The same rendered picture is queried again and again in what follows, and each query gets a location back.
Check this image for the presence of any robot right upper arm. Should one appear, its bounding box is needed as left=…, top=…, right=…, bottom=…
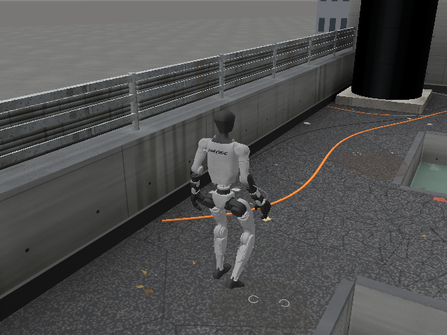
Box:
left=234, top=142, right=250, bottom=184

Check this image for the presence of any robot left forearm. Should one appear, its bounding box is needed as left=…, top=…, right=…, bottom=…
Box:
left=190, top=171, right=200, bottom=194

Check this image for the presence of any left robot shin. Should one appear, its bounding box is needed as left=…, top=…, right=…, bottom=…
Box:
left=214, top=225, right=227, bottom=271

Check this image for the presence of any robot right forearm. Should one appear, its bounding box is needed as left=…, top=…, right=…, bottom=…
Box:
left=245, top=174, right=265, bottom=206

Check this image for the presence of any robot head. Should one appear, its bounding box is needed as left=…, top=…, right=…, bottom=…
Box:
left=212, top=110, right=235, bottom=144

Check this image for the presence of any robot left upper arm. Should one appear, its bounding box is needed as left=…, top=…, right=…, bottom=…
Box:
left=191, top=138, right=212, bottom=174

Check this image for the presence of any robot right hand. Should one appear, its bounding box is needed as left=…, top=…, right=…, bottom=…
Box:
left=254, top=201, right=271, bottom=219

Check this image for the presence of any robot left hand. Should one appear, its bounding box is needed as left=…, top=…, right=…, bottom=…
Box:
left=191, top=191, right=205, bottom=211

